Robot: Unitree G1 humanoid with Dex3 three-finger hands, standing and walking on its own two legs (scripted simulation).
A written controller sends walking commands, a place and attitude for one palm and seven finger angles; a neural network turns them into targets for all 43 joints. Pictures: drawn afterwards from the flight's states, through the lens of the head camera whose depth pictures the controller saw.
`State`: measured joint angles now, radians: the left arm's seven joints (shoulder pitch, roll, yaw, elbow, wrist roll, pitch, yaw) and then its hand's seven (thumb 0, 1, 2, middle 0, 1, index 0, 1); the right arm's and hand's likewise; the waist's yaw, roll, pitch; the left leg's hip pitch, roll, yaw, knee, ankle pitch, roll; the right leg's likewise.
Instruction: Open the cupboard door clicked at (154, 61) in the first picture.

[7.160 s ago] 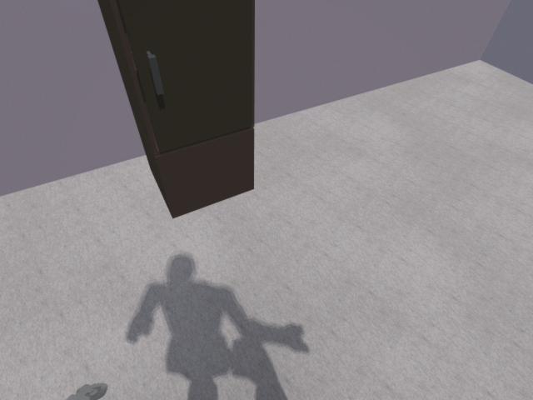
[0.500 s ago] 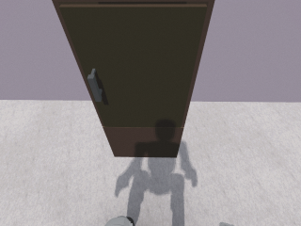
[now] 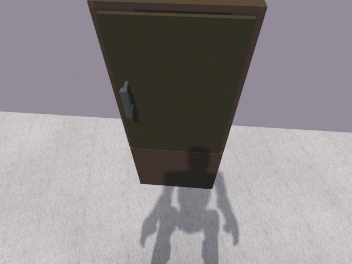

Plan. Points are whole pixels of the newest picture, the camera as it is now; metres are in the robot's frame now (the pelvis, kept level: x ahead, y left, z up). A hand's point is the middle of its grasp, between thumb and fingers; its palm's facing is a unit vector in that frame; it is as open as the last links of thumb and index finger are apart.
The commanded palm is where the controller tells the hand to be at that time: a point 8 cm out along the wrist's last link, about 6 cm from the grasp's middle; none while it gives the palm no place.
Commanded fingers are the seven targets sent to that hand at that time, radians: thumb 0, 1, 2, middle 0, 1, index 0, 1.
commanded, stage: come to a stop and stand still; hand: left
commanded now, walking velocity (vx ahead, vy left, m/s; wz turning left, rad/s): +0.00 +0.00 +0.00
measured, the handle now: (127, 100) +0.60 +0.22 -0.02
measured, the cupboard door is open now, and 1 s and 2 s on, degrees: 0 0 0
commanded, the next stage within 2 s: look again from close up in 0.42 s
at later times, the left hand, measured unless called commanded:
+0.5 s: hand out of the picture +0.03 +0.20 -0.17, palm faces +0.00 -0.98 -0.19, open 7.4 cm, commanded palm none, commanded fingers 0.00 0.90 0.90 -0.20 -0.30 -0.20 -0.30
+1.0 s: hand out of the picture -0.03 +0.18 -0.18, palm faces +0.00 -0.98 -0.18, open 7.4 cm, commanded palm none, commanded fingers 0.00 0.90 0.90 -0.20 -0.30 -0.20 -0.30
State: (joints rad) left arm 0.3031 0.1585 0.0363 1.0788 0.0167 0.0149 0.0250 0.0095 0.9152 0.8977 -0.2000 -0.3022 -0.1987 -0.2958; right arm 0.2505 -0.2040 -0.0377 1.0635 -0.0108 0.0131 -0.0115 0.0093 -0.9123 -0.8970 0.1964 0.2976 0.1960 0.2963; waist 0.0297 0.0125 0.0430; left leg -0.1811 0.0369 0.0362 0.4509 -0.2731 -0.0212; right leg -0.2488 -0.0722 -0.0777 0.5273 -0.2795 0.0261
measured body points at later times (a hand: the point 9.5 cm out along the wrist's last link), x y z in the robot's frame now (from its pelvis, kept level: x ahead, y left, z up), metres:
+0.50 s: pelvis +0.01 +0.02 +0.01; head +0.02 +0.03 +0.46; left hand +0.03 +0.25 -0.16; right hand +0.00 -0.20 -0.15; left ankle -0.02 +0.13 -0.74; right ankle +0.00 -0.13 -0.74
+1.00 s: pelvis -0.04 +0.01 +0.00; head -0.05 +0.01 +0.45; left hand -0.03 +0.23 -0.16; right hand -0.04 -0.21 -0.16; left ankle -0.02 +0.13 -0.74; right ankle +0.00 -0.13 -0.74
